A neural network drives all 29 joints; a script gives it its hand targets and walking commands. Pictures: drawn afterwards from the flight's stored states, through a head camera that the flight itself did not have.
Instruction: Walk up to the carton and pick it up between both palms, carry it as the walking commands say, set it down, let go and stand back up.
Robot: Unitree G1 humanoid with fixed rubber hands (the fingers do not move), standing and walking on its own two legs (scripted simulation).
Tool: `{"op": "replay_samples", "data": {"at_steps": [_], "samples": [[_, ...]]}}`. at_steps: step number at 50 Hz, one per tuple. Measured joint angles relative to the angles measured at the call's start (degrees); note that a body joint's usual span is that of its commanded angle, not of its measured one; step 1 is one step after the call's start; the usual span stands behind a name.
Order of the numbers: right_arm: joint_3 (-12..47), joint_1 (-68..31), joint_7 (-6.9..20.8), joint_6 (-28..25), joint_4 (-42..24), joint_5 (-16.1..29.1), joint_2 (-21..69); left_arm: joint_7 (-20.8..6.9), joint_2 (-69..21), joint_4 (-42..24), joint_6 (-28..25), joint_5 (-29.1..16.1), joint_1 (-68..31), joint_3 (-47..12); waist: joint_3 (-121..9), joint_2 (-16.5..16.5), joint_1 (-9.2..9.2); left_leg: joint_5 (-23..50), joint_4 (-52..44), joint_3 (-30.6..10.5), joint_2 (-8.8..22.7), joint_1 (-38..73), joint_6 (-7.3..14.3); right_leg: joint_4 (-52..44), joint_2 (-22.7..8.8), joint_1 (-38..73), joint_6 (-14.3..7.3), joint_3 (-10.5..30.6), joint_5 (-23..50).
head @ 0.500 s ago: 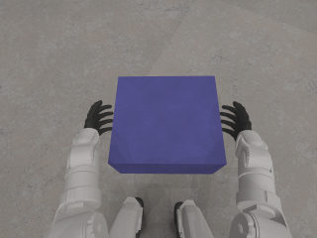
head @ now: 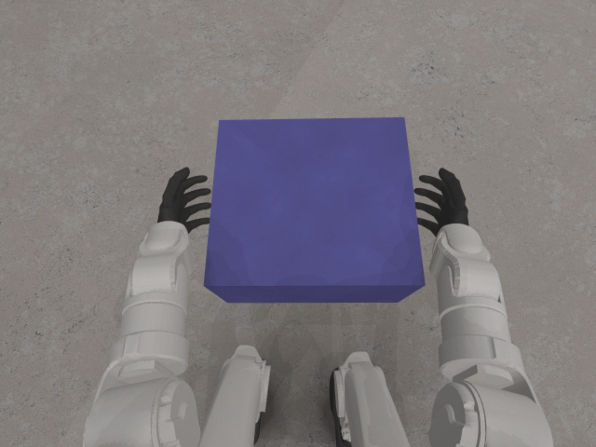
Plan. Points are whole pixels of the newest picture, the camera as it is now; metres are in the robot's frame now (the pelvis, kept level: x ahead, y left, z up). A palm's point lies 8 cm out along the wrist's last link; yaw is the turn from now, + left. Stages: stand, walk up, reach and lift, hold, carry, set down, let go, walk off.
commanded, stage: set down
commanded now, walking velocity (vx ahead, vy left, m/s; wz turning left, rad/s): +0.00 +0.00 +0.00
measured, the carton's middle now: (311, 214) +0.46 +0.00 -0.16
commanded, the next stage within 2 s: none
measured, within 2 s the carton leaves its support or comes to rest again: neither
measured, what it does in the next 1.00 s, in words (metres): lowers itself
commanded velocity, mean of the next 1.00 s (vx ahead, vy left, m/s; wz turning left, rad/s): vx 0.00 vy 0.00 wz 0.00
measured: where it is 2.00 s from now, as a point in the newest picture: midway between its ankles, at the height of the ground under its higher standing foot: (297, 423)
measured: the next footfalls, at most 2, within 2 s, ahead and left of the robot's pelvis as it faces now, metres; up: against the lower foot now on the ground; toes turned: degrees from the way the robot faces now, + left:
none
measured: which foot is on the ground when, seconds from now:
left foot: down 0.00-1.00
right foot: down 0.00-1.00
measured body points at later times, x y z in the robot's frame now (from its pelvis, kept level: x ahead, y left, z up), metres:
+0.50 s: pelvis -0.02 +0.01 -0.08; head +0.23 +0.00 +0.29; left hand +0.45 +0.19 -0.17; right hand +0.45 -0.19 -0.17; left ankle +0.08 +0.13 -0.58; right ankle +0.06 -0.11 -0.58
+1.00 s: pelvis -0.04 +0.01 -0.15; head +0.26 +0.00 +0.19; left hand +0.47 +0.19 -0.26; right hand +0.47 -0.19 -0.25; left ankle +0.08 +0.13 -0.58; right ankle +0.06 -0.11 -0.58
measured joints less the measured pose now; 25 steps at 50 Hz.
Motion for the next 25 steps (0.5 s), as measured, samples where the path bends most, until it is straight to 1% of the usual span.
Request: {"op": "replay_samples", "data": {"at_steps": [3,10,14,18,22,25], "samples": [[0.4,-0.9,0.6,-0.3,1.2,0.8,-0.7,0.1,1.0,1.4,-0.4,-0.6,-1.1,-0.3,-0.8,-0.1,0.01,-0.6,2.1,-0.2,0.0,-2.6,-0.2,2.0,0.2,-2.5,0.0,-0.1,-0.5],[0.8,-3.8,3.0,-0.6,3.3,1.8,-2.8,-1.3,3.3,3.9,-0.9,-1.8,-4.2,-0.3,-0.7,0.1,0.0,-1.4,6.8,-0.4,-0.4,-8.0,-0.3,6.5,0.5,-7.8,0.2,-0.3,-1.4],[0.9,-5.6,3.2,-0.7,4.0,2.2,-3.7,-1.0,3.9,4.5,-1.0,-2.4,-6.0,-0.4,-0.2,0.4,-0.09,-1.7,9.4,-0.5,-0.8,-11.0,-0.3,9.1,0.6,-10.7,0.5,-0.3,-1.8],[1.1,-7.2,2.1,-0.8,4.5,2.7,-4.1,1.0,3.9,4.9,-1.1,-3.1,-7.6,-0.8,0.3,0.6,-0.25,-2.1,12.0,-0.4,-1.1,-14.1,-0.2,11.6,0.6,-13.7,0.8,-0.2,-2.2],[1.6,-8.5,0.0,-1.1,5.1,3.4,-4.5,3.5,3.8,5.3,-1.3,-3.8,-9.1,-1.4,0.5,0.7,-0.44,-2.4,14.5,-0.2,-1.4,-17.1,-0.2,14.2,0.8,-16.7,1.2,0.0,-2.6],[2.1,-9.5,-1.6,-1.4,5.7,3.9,-4.8,4.8,3.8,5.8,-1.4,-4.3,-10.1,-2.0,0.6,0.7,-0.58,-2.6,16.4,0.0,-1.6,-19.2,-0.1,16.1,0.8,-18.8,1.4,0.2,-2.9]]}}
